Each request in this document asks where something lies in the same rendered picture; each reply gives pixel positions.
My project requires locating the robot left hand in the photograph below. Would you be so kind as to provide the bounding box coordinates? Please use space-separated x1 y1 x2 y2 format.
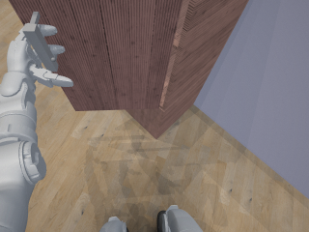
7 23 73 88

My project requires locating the cupboard door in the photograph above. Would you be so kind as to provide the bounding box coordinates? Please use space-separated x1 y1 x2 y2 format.
9 0 183 111

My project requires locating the right robot shin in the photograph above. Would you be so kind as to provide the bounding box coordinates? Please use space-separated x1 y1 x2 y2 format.
162 205 179 232

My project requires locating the robot left forearm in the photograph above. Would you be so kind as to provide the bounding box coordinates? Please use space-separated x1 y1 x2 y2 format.
0 72 38 146

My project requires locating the handle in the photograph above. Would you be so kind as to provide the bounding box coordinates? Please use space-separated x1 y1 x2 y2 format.
22 12 59 73

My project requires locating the left robot upper arm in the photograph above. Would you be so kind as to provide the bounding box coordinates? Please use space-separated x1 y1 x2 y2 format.
0 140 46 232

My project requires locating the right robot foot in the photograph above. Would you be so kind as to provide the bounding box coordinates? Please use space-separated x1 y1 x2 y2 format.
156 210 166 232

